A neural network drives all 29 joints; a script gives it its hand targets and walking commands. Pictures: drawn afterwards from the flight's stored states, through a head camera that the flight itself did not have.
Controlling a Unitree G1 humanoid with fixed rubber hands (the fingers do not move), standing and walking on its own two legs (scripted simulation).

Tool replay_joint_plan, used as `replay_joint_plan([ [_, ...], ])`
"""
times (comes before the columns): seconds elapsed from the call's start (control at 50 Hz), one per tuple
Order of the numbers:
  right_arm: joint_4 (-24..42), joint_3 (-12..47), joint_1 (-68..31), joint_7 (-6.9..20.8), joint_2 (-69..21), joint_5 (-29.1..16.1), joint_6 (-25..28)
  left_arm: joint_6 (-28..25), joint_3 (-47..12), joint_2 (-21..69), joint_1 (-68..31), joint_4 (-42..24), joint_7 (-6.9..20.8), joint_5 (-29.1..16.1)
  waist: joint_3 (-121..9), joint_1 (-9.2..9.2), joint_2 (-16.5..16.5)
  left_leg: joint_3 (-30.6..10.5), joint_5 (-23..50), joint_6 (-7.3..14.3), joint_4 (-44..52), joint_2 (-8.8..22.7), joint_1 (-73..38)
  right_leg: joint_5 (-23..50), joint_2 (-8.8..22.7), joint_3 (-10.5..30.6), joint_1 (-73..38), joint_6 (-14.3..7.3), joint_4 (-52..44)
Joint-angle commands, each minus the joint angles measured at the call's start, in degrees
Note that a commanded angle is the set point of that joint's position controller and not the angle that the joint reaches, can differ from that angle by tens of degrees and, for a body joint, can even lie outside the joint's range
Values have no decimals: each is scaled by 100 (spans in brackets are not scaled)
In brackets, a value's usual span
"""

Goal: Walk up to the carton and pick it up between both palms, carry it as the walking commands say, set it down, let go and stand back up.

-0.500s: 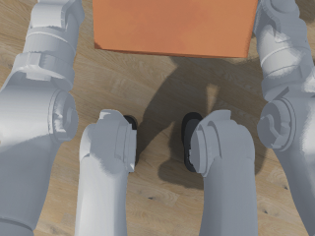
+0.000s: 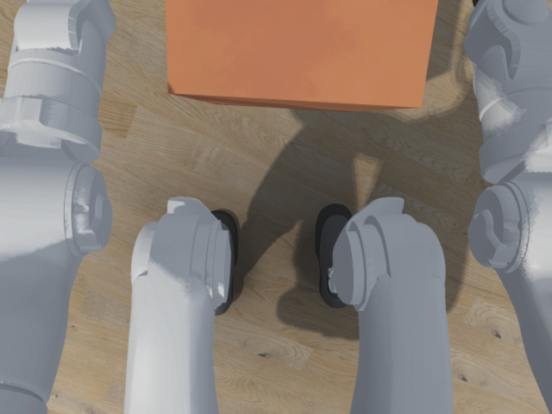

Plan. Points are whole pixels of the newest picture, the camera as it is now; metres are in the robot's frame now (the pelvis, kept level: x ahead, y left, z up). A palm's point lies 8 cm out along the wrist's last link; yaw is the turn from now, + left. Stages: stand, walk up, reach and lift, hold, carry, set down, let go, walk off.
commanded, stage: set down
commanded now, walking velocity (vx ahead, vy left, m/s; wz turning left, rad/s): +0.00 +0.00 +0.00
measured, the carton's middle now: (292, 17) +0.53 -0.02 -0.24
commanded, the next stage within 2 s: let go in 1.20 s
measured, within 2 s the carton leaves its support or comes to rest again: neither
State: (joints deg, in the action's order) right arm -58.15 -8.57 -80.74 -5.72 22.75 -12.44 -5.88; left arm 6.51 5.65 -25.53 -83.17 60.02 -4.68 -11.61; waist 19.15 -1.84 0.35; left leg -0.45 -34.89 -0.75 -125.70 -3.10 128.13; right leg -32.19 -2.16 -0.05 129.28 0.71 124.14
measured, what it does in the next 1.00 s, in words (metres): rises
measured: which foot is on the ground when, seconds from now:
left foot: down 0.00-1.00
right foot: down 0.00-1.00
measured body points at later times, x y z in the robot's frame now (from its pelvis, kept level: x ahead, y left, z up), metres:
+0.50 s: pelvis +0.01 +0.00 +0.12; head +0.35 +0.00 +0.41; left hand +0.58 +0.20 +0.01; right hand +0.57 -0.22 +0.01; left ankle +0.10 +0.11 -0.34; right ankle +0.11 -0.12 -0.34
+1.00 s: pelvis +0.04 +0.00 +0.26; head +0.35 +0.00 +0.59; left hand +0.58 +0.21 +0.17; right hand +0.56 -0.23 +0.16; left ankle +0.10 +0.12 -0.34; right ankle +0.11 -0.12 -0.34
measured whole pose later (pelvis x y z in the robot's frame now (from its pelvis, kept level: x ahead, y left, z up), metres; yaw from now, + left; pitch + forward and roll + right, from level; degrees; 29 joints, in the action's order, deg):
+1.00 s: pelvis +0.04 +0.00 +0.26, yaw +0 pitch +47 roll +0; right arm -47.5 -18.3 -63.7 0.6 17.2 -2.6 -10.6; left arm 10.8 15.8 -21.4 -67.0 51.6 3.2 -1.8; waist -3.7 -1.9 -0.1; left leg -1.8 -20.2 -0.3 -66.4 -2.6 92.8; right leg -18.5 -2.0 2.0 93.6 0.6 65.6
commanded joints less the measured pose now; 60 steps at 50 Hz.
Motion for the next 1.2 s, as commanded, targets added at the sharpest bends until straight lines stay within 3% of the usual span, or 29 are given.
replay_joint_plan([
  [0.0,927,-178,-1356,-50,885,88,-35,18,191,-825,-1561,-875,-13,65,-8317,-119,-253,341,2071,-16,1246,65,-3881,2105,15,-371,-4309,52,-1061],
  [0.32,1145,-595,-694,215,496,605,-356,290,711,-543,-849,-910,329,543,-7874,10,-142,303,2043,16,2823,-31,-3764,2065,-112,-285,-4312,76,-2629],
  [0.58,1639,-828,-371,319,488,754,-547,477,869,-591,-543,-1422,475,707,-8645,-47,-208,335,2428,-52,4158,-130,-4901,2445,-173,-326,-5410,123,-3962],
  [0.92,1681,-1037,427,622,217,965,-380,327,1072,-373,210,-1461,783,958,-8161,-25,-234,128,3406,-63,6287,-66,-6683,3301,-116,-152,-6762,181,-6110],
  [1.08,1389,-1234,715,759,-121,1333,-217,153,1332,62,530,-1089,873,1356,-7144,-38,-219,4,3374,-111,7103,30,-6987,3201,-48,-168,-6757,185,-6932],
  [1.18,1381,-1413,1032,764,-214,1702,-182,98,1605,99,880,-1095,854,1693,-7289,5,-231,28,3483,-161,7180,0,-7112,3353,-74,-174,-7117,184,-7034],
])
